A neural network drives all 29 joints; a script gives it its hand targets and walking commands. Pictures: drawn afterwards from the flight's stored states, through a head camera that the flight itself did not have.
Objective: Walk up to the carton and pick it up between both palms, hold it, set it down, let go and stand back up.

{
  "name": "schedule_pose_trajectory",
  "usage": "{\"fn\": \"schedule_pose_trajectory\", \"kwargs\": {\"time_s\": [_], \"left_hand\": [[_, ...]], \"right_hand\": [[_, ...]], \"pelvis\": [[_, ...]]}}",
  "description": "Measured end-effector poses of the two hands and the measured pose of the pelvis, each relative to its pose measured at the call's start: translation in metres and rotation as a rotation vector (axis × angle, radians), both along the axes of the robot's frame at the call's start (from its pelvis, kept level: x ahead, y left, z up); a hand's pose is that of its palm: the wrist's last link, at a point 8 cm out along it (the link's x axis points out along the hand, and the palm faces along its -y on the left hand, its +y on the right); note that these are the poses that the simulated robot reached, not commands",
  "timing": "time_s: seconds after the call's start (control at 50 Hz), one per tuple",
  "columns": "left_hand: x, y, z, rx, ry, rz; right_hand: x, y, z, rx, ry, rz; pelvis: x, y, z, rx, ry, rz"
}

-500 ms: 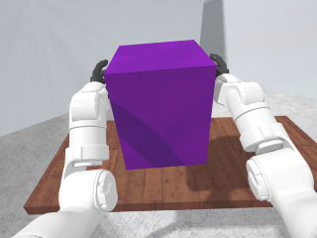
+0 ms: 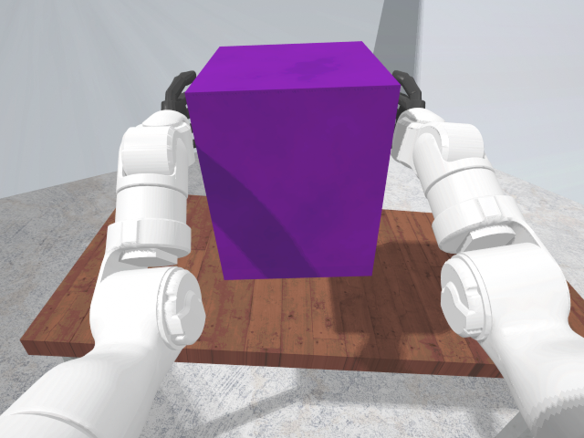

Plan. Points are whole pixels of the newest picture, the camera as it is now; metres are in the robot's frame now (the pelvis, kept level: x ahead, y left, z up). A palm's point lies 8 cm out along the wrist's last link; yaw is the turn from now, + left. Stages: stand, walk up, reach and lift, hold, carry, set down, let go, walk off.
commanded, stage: hold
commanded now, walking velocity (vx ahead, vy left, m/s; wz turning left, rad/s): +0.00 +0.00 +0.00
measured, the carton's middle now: (294, 158) +0.39 +0.02 +0.26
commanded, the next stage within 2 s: none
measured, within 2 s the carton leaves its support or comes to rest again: neither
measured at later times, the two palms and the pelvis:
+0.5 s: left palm (178, 130) +0.39 +0.17 +0.29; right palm (401, 139) +0.39 -0.12 +0.30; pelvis +0.03 +0.02 +0.00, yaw +0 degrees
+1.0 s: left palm (182, 135) +0.37 +0.16 +0.29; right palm (413, 146) +0.37 -0.13 +0.30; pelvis +0.00 +0.01 +0.00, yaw -1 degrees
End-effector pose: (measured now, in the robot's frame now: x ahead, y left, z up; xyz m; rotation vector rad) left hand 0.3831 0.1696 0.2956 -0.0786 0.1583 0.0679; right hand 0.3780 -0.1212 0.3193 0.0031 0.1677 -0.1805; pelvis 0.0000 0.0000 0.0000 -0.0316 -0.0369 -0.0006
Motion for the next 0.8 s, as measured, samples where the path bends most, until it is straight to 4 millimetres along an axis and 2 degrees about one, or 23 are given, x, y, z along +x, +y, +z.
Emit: {"fn": "schedule_pose_trajectory", "kwargs": {"time_s": [0.2,0.38,0.64,0.8], "left_hand": [[0.009,-0.005,-0.004,0.051,0.013,-0.010],[0.004,-0.003,0.004,0.068,-0.006,0.008],[0.003,0.001,-0.015,0.033,0.011,-0.001],[-0.008,-0.004,-0.011,0.024,-0.010,0.007]], "right_hand": [[0.007,-0.005,-0.019,-0.001,0.020,0.007],[0.007,-0.004,-0.018,0.030,0.002,0.019],[0.003,0.000,-0.020,-0.011,0.024,0.011],[-0.008,-0.004,-0.013,0.006,0.002,0.009]], "pelvis": [[0.018,0.008,0.002,0.000,-0.011,0.002],[0.030,0.019,0.001,-0.003,-0.051,-0.002],[0.026,0.017,0.001,-0.007,-0.062,-0.010],[0.017,0.013,0.001,-0.008,-0.065,-0.015]]}}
